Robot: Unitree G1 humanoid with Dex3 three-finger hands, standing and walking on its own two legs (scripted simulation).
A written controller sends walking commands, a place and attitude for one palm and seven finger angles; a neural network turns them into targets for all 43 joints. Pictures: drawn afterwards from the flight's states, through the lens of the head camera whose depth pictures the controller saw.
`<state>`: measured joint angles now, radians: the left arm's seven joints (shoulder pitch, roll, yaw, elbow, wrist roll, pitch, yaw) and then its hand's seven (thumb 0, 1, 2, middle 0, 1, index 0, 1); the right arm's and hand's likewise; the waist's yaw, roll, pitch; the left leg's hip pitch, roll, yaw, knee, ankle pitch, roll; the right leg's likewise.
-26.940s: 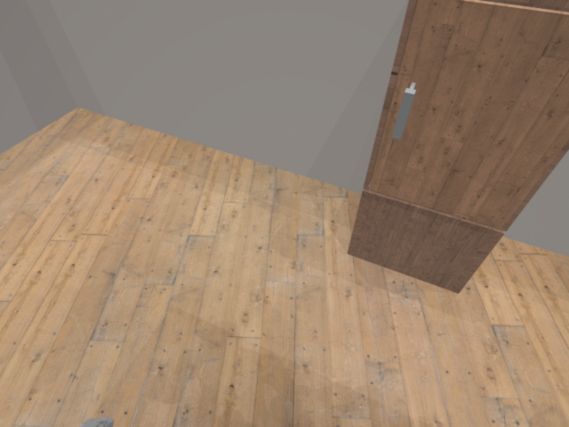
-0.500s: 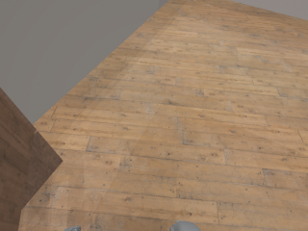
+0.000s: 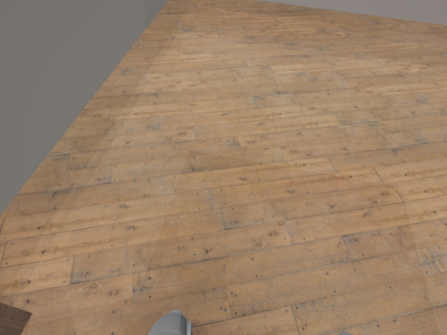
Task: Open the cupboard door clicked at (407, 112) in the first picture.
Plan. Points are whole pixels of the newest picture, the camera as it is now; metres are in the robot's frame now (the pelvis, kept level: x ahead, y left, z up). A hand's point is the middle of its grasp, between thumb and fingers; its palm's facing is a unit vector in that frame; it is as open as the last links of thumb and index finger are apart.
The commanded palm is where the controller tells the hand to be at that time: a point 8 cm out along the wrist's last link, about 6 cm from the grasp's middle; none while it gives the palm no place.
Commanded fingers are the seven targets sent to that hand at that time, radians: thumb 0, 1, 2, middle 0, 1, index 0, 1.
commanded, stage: walk to a spot facing it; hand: left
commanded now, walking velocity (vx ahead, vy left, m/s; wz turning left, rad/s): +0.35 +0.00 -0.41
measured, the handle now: out of the picture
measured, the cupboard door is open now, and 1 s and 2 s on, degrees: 39 39 39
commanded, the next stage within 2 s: turn to face it in 1.02 s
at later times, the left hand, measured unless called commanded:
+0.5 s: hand (191, 214) +0.40 +0.10 -0.15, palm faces -0.35 -0.92 -0.19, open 7.4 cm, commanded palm none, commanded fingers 0.00 0.90 0.90 -0.20 -0.30 -0.20 -0.30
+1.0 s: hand (201, 205) +0.45 +0.08 -0.19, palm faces -0.24 -0.96 -0.16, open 7.3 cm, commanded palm none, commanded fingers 0.00 0.90 0.90 -0.20 -0.30 -0.20 -0.30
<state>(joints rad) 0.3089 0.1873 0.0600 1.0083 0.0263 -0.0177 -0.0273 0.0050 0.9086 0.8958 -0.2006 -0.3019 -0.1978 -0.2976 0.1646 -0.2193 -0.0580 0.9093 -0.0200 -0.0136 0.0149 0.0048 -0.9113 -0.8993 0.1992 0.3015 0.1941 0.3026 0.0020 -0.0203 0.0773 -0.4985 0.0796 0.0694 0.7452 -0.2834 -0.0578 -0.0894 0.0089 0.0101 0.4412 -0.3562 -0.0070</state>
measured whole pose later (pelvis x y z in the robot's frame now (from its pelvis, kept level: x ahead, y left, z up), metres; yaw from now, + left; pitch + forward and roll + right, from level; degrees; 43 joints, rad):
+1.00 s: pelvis +0.44 -0.10 -0.02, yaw -19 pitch +0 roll +0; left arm 0.36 0.17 0.05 1.12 0.01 -0.04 -0.01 0.00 0.92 0.90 -0.20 -0.30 -0.19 -0.30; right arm 0.09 -0.19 -0.04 0.96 -0.04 -0.07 0.01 0.00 -0.92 -0.90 0.20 0.30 0.19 0.30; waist 0.01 -0.02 0.06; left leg -0.41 0.06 0.15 0.62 -0.16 0.05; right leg -0.13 0.00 -0.08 0.79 -0.47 -0.04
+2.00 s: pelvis +0.66 -0.24 -0.01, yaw +7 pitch +2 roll +2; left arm 0.14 0.20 0.05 0.87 0.02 0.00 0.02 0.00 0.91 0.90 -0.20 -0.30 -0.20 -0.30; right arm 0.14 -0.27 -0.09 0.91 -0.02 0.07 0.00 0.00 -0.91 -0.90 0.20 0.30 0.20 0.30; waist -0.02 0.05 0.09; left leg -0.46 -0.02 -0.05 0.92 -0.49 -0.04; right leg -0.34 -0.06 -0.10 0.66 -0.37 -0.03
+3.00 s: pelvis +0.74 -0.30 +0.00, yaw +45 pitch +1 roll +3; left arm 0.18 0.17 0.03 0.87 0.02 0.01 0.02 0.00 0.92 0.90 -0.20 -0.30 -0.20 -0.30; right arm 0.14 -0.24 -0.08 0.95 -0.01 0.08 0.03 0.00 -0.91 -0.90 0.20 0.30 0.19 0.30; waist -0.03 -0.01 0.11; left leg -0.44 0.02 0.06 0.96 -0.45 -0.06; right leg -0.23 -0.14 -0.23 0.55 -0.32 -0.01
